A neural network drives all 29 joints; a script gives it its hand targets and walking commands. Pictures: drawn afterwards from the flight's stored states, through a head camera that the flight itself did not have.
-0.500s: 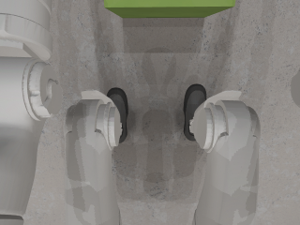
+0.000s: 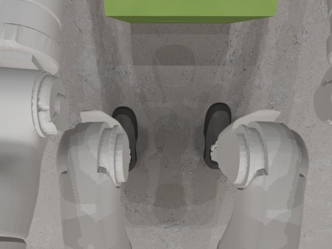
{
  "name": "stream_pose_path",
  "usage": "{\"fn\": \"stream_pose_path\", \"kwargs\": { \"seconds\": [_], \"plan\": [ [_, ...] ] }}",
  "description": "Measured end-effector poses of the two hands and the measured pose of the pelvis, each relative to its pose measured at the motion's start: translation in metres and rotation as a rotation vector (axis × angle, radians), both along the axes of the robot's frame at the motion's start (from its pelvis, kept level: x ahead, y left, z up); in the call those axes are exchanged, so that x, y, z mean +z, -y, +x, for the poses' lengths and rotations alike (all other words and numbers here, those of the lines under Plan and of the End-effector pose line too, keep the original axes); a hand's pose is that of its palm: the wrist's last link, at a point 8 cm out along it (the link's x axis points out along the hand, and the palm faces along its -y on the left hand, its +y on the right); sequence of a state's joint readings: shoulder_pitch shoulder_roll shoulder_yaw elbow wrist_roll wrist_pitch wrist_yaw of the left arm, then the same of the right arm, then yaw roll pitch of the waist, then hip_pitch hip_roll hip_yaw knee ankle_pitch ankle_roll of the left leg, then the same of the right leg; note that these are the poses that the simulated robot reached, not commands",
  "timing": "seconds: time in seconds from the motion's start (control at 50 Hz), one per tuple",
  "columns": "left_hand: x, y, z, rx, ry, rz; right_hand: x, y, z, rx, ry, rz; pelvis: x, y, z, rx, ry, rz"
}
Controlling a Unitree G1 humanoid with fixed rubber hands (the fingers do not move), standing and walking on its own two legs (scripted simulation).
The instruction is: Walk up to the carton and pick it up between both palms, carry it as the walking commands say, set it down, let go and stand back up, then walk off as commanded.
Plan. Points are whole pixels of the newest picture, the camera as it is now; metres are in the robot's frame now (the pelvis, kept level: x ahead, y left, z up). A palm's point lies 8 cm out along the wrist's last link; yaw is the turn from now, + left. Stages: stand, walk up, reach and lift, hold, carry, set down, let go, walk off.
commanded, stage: reach and lift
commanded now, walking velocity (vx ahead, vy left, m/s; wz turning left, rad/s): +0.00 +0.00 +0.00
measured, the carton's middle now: out of the picture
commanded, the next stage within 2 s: none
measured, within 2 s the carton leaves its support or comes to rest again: leaves its support in 1.48 s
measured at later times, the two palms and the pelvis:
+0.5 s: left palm out of the picture +0.57 +0.13 -0.19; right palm out of the picture +0.57 -0.21 -0.19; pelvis +0.00 +0.00 +0.01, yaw +0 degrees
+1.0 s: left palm out of the picture +0.57 +0.13 -0.19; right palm out of the picture +0.57 -0.21 -0.19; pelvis +0.00 +0.00 +0.00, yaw +0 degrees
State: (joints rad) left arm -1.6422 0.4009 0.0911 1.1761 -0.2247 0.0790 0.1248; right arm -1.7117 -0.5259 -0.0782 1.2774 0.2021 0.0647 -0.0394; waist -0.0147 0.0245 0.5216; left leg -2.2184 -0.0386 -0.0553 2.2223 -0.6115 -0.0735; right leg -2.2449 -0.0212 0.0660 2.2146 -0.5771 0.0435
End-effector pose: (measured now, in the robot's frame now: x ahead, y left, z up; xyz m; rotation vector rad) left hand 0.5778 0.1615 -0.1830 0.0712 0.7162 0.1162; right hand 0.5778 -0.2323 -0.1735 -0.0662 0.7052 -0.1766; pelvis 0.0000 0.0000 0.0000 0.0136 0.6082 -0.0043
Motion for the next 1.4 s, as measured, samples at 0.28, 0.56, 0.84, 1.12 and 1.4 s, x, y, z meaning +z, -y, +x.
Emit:
{"fn": "stream_pose_path", "kwargs": {
  "seconds": [0.28,0.56,0.84,1.12,1.4],
  "plan": [
    [0.016,0.008,-0.002,-0.004,-0.002,-0.027,0.015,-0.009,-0.001,0.039,0.016,0.017,0.000,0.001,-0.011,-0.010,0.022,0.001],
    [-0.007,0.031,-0.007,-0.053,-0.023,-0.025,-0.018,-0.026,-0.011,0.070,-0.026,0.028,0.004,0.000,-0.002,0.004,-0.013,-0.003],
    [-0.004,0.031,-0.006,-0.058,-0.033,-0.027,-0.012,-0.027,-0.011,0.063,-0.063,0.021,0.004,0.000,-0.004,-0.003,-0.006,-0.001],
    [-0.006,0.029,-0.007,-0.048,-0.030,-0.075,-0.014,-0.025,-0.010,0.095,-0.068,0.057,-0.005,0.005,-0.001,-0.001,0.012,0.002],
    [-0.006,0.028,-0.010,-0.044,-0.032,-0.073,-0.011,-0.029,-0.013,0.079,-0.075,0.036,-0.001,0.001,-0.002,-0.005,0.008,-0.009]
  ]
}}
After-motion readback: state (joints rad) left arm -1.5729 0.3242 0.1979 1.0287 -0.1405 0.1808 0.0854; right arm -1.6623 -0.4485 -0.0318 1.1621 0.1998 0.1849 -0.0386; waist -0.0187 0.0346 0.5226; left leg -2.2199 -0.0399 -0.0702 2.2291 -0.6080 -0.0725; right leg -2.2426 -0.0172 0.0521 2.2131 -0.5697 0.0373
